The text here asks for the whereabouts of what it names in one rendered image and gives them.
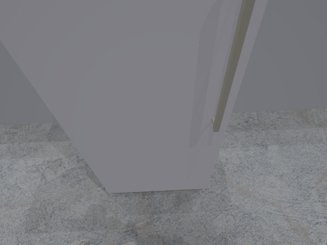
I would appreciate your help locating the fridge door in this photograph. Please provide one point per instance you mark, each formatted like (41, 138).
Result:
(133, 83)

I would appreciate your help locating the handle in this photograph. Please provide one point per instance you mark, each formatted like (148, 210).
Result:
(237, 44)

